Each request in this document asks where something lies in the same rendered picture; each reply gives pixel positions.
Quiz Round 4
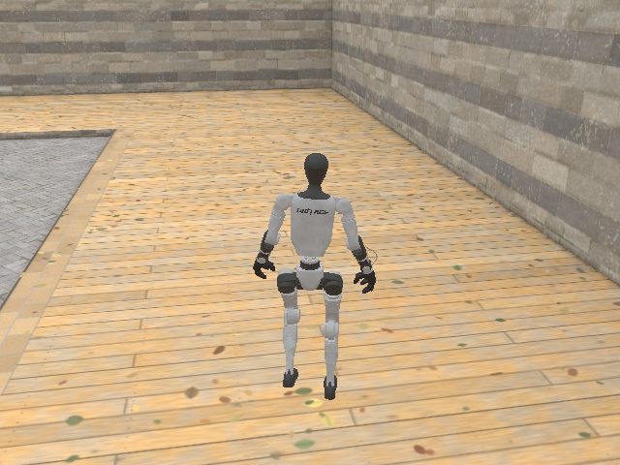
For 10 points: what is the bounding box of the robot left upper arm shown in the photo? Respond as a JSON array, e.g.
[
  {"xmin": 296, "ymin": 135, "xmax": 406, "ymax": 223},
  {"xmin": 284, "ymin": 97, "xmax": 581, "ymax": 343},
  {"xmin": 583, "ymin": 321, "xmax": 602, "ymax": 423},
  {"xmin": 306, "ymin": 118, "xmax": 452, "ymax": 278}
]
[{"xmin": 264, "ymin": 194, "xmax": 294, "ymax": 245}]

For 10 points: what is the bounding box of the robot left hand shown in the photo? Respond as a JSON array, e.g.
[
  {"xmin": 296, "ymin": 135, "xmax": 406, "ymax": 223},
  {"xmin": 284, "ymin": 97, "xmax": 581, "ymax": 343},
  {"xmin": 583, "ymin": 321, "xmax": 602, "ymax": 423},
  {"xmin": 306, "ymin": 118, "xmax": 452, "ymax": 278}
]
[{"xmin": 253, "ymin": 259, "xmax": 275, "ymax": 279}]

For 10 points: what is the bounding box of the robot left foot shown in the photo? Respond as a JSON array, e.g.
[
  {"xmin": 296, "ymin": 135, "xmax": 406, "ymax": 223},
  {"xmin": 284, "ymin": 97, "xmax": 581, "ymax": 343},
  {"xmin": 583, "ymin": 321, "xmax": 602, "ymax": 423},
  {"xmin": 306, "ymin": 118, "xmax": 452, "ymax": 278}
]
[{"xmin": 283, "ymin": 368, "xmax": 298, "ymax": 388}]

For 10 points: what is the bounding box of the robot torso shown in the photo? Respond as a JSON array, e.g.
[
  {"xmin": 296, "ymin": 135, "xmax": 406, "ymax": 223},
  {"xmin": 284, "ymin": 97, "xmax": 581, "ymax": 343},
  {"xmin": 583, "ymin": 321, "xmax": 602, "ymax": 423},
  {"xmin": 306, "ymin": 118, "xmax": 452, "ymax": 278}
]
[{"xmin": 291, "ymin": 190, "xmax": 336, "ymax": 291}]

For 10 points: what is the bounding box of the left robot forearm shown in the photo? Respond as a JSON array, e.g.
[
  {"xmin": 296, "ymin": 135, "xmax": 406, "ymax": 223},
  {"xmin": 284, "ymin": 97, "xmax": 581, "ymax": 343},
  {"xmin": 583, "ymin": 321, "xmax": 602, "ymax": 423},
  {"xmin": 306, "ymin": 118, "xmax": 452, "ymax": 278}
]
[{"xmin": 256, "ymin": 230, "xmax": 274, "ymax": 264}]

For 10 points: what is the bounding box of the right robot forearm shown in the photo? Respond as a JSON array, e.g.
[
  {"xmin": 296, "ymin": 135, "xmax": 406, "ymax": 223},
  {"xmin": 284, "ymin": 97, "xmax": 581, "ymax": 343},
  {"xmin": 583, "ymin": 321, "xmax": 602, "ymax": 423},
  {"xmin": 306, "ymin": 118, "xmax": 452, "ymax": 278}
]
[{"xmin": 352, "ymin": 236, "xmax": 373, "ymax": 274}]

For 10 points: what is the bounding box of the robot right hand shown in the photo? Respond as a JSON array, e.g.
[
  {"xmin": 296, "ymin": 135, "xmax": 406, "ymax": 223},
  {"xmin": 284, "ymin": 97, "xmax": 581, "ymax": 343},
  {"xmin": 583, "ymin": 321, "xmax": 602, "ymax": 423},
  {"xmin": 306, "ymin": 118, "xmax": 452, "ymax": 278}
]
[{"xmin": 354, "ymin": 270, "xmax": 376, "ymax": 294}]

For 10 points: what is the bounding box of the robot right upper arm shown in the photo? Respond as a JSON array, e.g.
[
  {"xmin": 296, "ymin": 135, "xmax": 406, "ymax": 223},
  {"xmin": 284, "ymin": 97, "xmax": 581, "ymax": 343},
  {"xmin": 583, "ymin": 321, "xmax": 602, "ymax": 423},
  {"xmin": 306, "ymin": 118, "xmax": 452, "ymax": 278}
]
[{"xmin": 334, "ymin": 197, "xmax": 361, "ymax": 251}]

